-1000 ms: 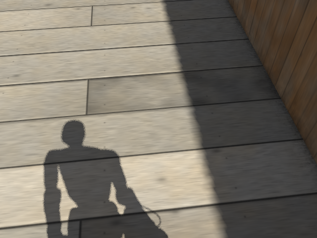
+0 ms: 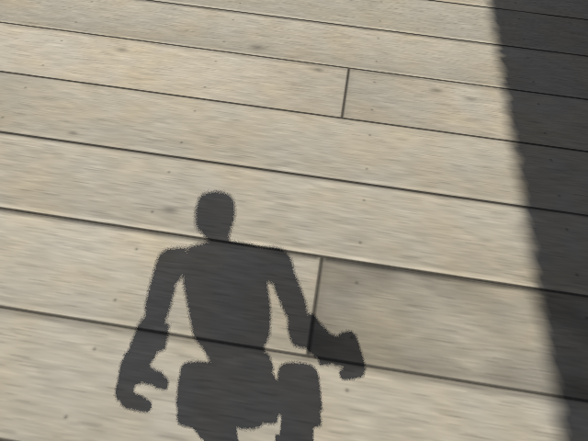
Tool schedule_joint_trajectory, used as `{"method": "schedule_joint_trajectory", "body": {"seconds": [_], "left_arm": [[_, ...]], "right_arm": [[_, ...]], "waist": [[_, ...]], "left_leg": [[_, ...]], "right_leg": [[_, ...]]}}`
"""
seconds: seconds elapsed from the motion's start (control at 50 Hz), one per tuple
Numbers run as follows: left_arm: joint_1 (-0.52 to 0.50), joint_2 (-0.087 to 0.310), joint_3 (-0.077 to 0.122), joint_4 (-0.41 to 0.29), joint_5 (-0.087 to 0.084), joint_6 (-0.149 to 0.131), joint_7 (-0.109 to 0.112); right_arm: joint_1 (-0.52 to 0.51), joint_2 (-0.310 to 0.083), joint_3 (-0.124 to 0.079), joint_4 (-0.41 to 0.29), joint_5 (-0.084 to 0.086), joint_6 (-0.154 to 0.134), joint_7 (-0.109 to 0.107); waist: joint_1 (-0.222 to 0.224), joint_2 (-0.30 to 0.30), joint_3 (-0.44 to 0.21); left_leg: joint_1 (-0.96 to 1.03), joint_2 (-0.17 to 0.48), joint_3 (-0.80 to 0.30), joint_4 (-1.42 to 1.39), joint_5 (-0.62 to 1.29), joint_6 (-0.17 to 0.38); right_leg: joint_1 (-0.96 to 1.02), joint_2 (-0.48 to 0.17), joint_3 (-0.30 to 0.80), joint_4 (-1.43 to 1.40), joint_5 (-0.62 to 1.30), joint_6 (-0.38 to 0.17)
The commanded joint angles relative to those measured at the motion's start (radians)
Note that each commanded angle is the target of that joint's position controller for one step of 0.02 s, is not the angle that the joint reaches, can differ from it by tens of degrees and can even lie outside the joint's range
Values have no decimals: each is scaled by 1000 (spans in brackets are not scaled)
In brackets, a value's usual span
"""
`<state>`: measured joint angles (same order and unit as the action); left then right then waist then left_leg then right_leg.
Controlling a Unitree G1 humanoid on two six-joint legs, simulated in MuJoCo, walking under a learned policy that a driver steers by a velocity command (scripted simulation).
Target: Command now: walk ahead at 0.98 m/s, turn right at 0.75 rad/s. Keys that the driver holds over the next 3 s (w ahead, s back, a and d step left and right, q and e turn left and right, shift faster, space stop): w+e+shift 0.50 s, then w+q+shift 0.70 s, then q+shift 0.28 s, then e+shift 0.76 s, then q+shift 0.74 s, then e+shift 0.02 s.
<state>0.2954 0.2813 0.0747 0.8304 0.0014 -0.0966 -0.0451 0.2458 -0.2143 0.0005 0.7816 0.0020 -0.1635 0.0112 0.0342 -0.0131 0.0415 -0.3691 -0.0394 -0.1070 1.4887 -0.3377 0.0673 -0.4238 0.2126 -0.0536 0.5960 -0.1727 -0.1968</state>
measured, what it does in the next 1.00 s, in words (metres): walks ahead, turning right: left foot, then right foot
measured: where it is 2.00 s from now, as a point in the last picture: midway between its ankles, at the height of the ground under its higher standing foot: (383, 157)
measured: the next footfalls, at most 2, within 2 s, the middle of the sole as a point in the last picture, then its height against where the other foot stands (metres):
left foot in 0.28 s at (223, 434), level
right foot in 0.76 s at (424, 348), level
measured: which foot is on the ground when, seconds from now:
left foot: up 0.00-0.26, down 0.28-0.76, up 0.78-1.00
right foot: down 0.00-0.30, up 0.32-0.74, down 0.76-1.00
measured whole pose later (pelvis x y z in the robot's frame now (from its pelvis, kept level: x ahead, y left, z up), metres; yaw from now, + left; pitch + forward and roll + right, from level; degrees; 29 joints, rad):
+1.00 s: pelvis +0.78 -0.19 +0.03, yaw -20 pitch -1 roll -3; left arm 0.40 0.28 0.09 0.83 0.01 -0.10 -0.03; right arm 0.23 -0.32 -0.06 0.73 0.05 -0.03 0.00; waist 0.05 0.06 0.00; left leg -0.75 0.15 -0.04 1.29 -0.19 0.04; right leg -0.08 0.00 -0.19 0.40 -0.30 0.01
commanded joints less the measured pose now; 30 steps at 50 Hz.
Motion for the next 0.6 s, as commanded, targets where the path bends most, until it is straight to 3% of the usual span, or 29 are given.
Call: {"method": "schedule_joint_trajectory", "body": {"seconds": [0.02,0.06,0.1,0.12,0.14,0.16,0.22,0.24,0.26,0.28,0.3,0.32,0.34,0.36,0.38,0.4,0.42,0.46,0.48,0.52,0.56,0.6], "left_arm": [[-42,57,0,-103,6,-25,8],[-72,48,-7,-108,-19,-19,17],[-41,62,-5,-114,-33,-23,38],[-13,72,-1,-107,-42,-21,46],[27,84,5,-97,-49,-17,48],[68,90,8,-88,-55,-13,47],[110,70,8,-80,-66,2,52],[110,67,11,-81,-61,9,54],[95,67,12,-88,-51,16,53],[60,48,4,-110,-34,20,45],[51,-33,-24,-150,5,19,37],[183,-75,-52,-208,-64,1,30],[154,12,-43,-180,-94,12,44],[29,56,-35,-195,-66,22,44],[-51,52,-32,-214,-39,29,41],[-113,42,-27,-243,-18,30,37],[-105,25,-26,-259,-32,38,27],[-99,2,-29,-274,-56,63,18],[-105,-2,-31,-283,-50,69,15],[-135,-5,-38,-299,-32,67,13],[-180,-9,-46,-309,-29,55,12],[-276,6,-50,-332,-23,34,-3]], "right_arm": [[31,-104,-16,-131,-20,-25,4],[6,-117,-20,-160,-25,0,-20],[-142,-102,-11,-231,-57,-1,-36],[-198,-76,-4,-257,-59,-2,-37],[-245,-53,-1,-279,-48,-1,-38],[-273,-51,-5,-295,-25,3,-40],[-312,-122,-43,-323,35,7,-46],[-299,-148,-57,-323,44,0,-44],[-214,-182,-80,-306,48,-9,-43],[-28,-215,-101,-274,46,-17,-40],[232,-277,-114,-240,33,-8,-47],[263,-337,-124,-200,-1,-7,-27],[190,-226,-111,-228,-8,5,-26],[171,-160,-97,-221,-3,20,-33],[166,-162,-95,-196,-9,31,-32],[137,-158,-94,-175,-17,34,-27],[105,-141,-87,-154,-23,33,-22],[64,-93,-75,-116,-1,32,-6],[56,-101,-77,-98,4,31,-4],[58,-123,-79,-68,-3,27,-4],[103,-146,-78,-35,-9,19,-2],[149,-184,-81,-8,5,24,-6]], "waist": [[-118,167,-12],[-147,127,51],[-97,89,80],[-66,53,68],[-29,21,42],[3,-6,11],[31,-86,-12],[18,-102,-25],[-38,-108,-80],[-136,-105,-207],[-220,6,-411],[-119,537,-529],[-143,406,-372],[-174,247,-221],[-168,50,-127],[-145,1,-63],[-101,41,-29],[-62,88,3],[-49,86,16],[-37,63,46],[-38,33,84],[-54,-3,115]], "left_leg": [[-367,99,-87,-51,63,0],[-282,133,-23,-218,74,-47],[-126,113,56,-466,262,-88],[-24,94,74,-612,372,-98],[63,62,88,-722,449,-109],[111,28,87,-795,483,-125],[65,5,7,-1007,398,-145],[66,6,-2,-1044,349,-132],[141,4,6,-1064,292,-103],[348,74,-21,-1012,260,-52],[692,273,-222,-947,45,22],[940,516,-865,-1154,-386,208],[849,489,-883,-1195,-613,174],[734,435,-670,-1179,-453,122],[593,391,-492,-1184,-204,98],[480,345,-377,-1200,-48,83],[388,325,-290,-1220,17,74],[303,294,-151,-1255,108,58],[281,290,-95,-1269,169,58],[218,276,-9,-1301,261,71],[181,259,37,-1339,288,89],[212,262,68,-1389,304,94]], "right_leg": [[150,-312,733,-451,-368,-185],[-75,-230,565,-444,-230,-157],[-244,-158,439,-437,-35,-137],[-280,-120,390,-410,5,-106],[-283,-105,381,-386,-4,-76],[-241,-113,410,-368,-44,-60],[50,-156,530,-252,-107,-29],[137,-177,556,-183,-39,-16],[198,-179,548,-58,113,10],[175,-164,498,165,225,44],[-4,-129,385,515,43,69],[-374,-77,283,797,-368,106],[-526,-202,254,913,-286,106],[-571,-225,209,942,-212,109],[-535,-261,179,913,-167,113],[-503,-292,175,858,-131,109],[-459,-325,179,836,-121,109],[-449,-361,168,814,-123,114],[-460,-369,163,806,-87,121],[-453,-363,174,732,5,138],[-424,-323,189,566,109,135],[-391,-307,119,358,186,116]]}}
Over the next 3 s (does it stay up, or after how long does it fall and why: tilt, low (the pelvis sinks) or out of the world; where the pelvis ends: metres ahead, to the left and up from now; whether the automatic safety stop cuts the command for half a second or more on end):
stays up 1.35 -0.25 0.03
